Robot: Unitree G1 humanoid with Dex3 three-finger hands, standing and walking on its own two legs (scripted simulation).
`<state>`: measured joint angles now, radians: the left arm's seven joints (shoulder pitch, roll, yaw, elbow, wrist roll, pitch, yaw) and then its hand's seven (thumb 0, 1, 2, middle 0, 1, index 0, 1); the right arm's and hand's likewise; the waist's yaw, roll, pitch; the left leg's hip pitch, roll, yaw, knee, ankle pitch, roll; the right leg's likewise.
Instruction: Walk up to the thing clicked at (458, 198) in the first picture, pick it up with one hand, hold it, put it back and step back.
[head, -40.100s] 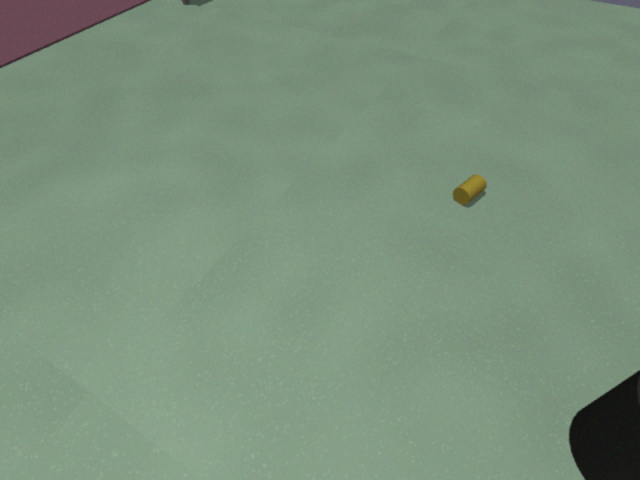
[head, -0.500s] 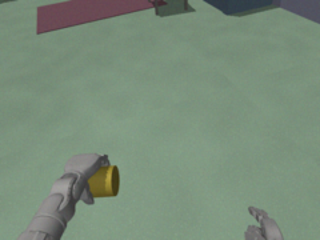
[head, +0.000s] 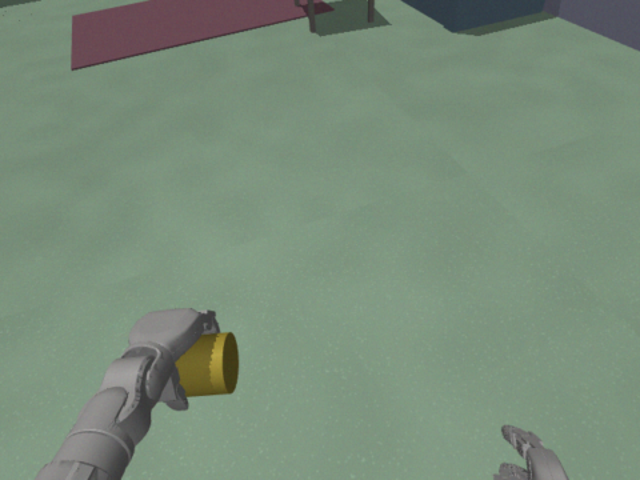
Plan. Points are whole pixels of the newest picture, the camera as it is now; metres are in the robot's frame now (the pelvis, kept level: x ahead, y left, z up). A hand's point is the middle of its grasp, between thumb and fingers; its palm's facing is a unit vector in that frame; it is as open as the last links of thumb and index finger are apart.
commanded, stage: crouch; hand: left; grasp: from above
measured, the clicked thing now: (184, 365) +0.30 +0.22 -0.05
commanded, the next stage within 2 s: lower in 2.00 s
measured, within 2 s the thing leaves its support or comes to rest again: neither
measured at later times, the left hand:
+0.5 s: hand (208, 389) +0.33 +0.23 -0.20, palm faces -0.43 +0.06 -0.90, open 11.1 cm
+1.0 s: hand (236, 405) +0.38 +0.24 -0.43, palm faces -0.47 +0.00 -0.88, open 11.0 cm
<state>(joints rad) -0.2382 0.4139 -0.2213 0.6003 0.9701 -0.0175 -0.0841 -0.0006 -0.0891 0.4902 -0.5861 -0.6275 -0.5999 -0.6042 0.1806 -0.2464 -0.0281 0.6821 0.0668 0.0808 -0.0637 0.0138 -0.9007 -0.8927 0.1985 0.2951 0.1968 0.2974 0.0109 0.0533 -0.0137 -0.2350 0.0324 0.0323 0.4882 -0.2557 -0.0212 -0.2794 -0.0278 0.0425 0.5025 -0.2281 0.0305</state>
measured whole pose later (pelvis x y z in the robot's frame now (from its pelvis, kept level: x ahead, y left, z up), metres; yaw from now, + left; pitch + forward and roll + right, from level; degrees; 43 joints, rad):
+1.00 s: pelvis -0.07 +0.01 -0.29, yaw +0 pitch +36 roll -5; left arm -0.87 0.54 -0.02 1.30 1.19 -0.11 0.30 0.00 -0.07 0.46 -0.60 -0.59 -0.62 -0.56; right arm 0.21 -0.21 -0.02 0.73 -0.07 -0.02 0.03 0.01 -0.89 -0.89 0.20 0.29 0.20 0.30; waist -0.20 0.05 -0.18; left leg -1.90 0.01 -0.08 1.92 -0.66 -0.01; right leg -1.88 -0.02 0.01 1.85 -0.60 0.05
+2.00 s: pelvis -0.08 +0.01 -0.42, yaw -3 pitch +35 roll -8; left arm -1.10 0.76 0.05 1.51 1.29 -0.18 0.34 0.00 -0.10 0.49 -0.61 -0.60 -0.62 -0.57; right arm 0.19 -0.27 0.08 0.71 -0.14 -0.02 0.13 0.00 -0.91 -0.89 0.20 0.30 0.20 0.30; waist -0.30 0.01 -0.04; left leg -2.28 -0.02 -0.15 2.36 -0.69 -0.03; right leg -2.24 0.00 -0.02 2.25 -0.63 0.07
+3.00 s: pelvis -0.07 +0.02 -0.46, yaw -7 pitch +33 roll -13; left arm -1.12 0.92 0.13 1.62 1.35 -0.21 0.46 0.00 -0.08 0.44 -0.65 -0.50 -0.67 -0.47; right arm 0.18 -0.32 0.18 0.64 -0.20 -0.09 0.18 0.00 -0.90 -0.89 0.20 0.30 0.20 0.30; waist -0.38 -0.06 0.09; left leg -2.37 -0.03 -0.21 2.50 -0.73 -0.02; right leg -2.29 0.02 -0.06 2.33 -0.65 0.07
